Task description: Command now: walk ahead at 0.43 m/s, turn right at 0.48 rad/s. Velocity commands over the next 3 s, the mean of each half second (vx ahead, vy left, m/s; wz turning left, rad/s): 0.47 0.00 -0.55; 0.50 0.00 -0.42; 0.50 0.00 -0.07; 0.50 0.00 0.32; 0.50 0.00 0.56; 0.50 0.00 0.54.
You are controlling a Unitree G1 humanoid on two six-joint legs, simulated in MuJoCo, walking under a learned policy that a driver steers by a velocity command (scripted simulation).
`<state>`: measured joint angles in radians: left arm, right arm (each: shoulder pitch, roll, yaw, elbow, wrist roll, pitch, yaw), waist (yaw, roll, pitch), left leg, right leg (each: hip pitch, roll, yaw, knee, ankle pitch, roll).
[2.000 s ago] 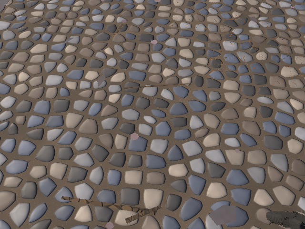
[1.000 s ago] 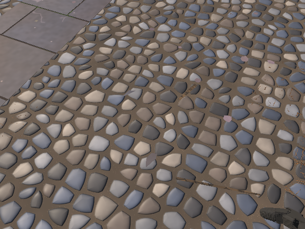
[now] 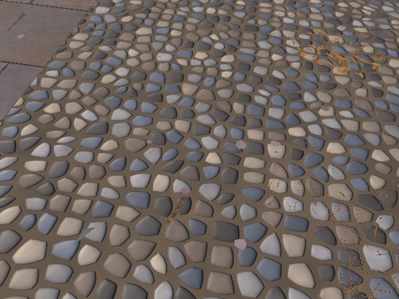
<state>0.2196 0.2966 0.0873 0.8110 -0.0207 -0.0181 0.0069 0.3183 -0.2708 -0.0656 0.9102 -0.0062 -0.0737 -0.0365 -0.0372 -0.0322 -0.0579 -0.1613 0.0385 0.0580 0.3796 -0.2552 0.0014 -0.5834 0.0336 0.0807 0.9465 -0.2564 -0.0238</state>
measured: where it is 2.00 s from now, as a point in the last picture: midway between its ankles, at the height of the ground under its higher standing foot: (303, 203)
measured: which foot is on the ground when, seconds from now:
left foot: down 0.00-0.34, up 0.36-0.78, down 0.80-1.00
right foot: up 0.00-0.30, down 0.32-0.82, up 0.84-1.00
